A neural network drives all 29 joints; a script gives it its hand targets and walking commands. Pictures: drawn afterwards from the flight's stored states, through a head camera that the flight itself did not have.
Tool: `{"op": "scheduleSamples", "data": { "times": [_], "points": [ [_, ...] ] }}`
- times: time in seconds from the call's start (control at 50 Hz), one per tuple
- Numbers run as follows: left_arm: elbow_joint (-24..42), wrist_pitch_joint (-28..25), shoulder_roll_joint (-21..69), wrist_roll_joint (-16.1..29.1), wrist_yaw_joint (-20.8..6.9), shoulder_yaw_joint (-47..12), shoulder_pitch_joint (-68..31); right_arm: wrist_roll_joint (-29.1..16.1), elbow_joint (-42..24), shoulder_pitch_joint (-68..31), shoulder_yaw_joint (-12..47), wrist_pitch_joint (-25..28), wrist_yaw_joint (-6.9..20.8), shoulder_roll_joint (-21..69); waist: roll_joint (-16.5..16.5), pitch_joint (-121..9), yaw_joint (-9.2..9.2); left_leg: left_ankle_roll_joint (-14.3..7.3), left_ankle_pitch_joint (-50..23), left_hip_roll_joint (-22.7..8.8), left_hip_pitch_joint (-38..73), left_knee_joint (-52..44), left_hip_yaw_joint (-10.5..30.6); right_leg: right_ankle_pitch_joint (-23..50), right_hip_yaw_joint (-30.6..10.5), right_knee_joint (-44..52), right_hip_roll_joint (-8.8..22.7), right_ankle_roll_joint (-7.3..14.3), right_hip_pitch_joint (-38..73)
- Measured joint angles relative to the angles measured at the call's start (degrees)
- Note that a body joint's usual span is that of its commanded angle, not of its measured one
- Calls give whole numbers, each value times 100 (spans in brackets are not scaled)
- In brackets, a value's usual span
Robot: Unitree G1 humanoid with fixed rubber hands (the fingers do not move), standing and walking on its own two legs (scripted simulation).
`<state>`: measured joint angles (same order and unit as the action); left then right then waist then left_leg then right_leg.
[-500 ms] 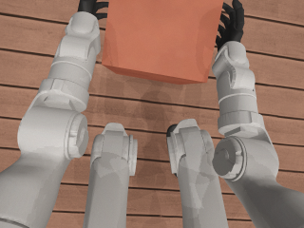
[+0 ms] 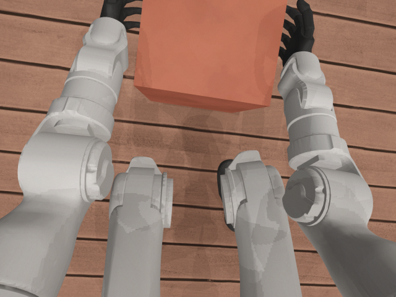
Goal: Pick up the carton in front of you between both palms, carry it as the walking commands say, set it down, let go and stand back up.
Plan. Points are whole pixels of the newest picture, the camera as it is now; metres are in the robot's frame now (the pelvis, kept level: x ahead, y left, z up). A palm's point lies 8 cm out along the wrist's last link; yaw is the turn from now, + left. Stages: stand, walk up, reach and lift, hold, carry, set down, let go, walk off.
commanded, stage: set down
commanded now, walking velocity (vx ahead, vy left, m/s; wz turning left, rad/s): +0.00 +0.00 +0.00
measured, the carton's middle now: (203, 52) +0.51 -0.03 -0.25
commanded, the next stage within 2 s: let go in 1.78 s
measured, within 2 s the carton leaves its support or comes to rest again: rests again in 0.46 s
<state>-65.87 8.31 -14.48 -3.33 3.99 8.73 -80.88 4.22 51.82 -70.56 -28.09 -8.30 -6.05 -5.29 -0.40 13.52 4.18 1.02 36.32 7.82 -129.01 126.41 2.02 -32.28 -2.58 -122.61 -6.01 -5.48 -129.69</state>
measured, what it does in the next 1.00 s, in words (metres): stands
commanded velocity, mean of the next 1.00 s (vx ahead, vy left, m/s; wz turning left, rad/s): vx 0.00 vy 0.00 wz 0.00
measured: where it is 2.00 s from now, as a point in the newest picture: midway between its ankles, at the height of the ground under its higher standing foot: (191, 214)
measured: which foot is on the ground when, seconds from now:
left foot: down 0.00-1.00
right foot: down 0.00-1.00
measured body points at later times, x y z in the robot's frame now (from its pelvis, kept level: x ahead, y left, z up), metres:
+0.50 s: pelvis -0.01 +0.00 +0.00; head +0.35 +0.02 +0.26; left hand +0.55 +0.12 -0.19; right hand +0.50 -0.19 -0.18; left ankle +0.09 +0.11 -0.34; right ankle +0.12 -0.13 -0.34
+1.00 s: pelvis -0.01 -0.01 +0.03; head +0.34 +0.00 +0.31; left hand +0.57 +0.16 -0.11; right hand +0.50 -0.22 -0.11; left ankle +0.09 +0.10 -0.34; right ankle +0.12 -0.13 -0.34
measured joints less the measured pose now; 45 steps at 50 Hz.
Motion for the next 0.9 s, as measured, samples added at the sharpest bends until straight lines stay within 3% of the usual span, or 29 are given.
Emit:
{"op": "scheduleSamples", "data": {
  "times": [0.3, 0.48, 0.6, 0.72, 0.8, 0.9],
  "points": [
    [-68, -30, 10, -446, -329, 407, -137, 244, 303, -196, -230, 68, 351, -149, -24, 97, -20, -75, -46, -113, -39, 60, -19, 45, 63, -27, 51, 20, -10],
    [-159, -225, -121, -417, -394, 299, -225, 226, 631, -390, -237, 302, 416, -222, -97, 275, 5, -95, -86, -194, -5, 82, -24, 98, 103, -27, 73, 23, 32],
    [-359, -507, -676, 455, -104, -354, -128, -555, 1264, -439, 483, 701, 84, -582, -99, 511, 44, -113, -112, -280, 6, 101, -51, 124, 165, -55, 188, 95, 47],
    [-149, -613, -1147, 1352, -98, -1041, -85, -1458, 1179, -326, 1243, 889, -32, -1026, -92, 637, 46, -150, -125, -392, -44, 138, -113, 148, 234, -123, 340, 226, -30],
    [153, -568, -1204, 1538, -87, -1147, -71, -1819, 764, -177, 1556, 844, -128, -1078, -96, 549, 46, -143, -131, -432, -84, 143, -103, 173, 275, -131, 368, 281, -90],
    [736, -337, -1130, 1415, -42, -984, 175, -1855, -53, 152, 1666, 590, -299, -894, -76, 300, 34, -124, -94, -502, 76, -13, -86, 198, 291, 33, 319, 325, 20]
  ]
}}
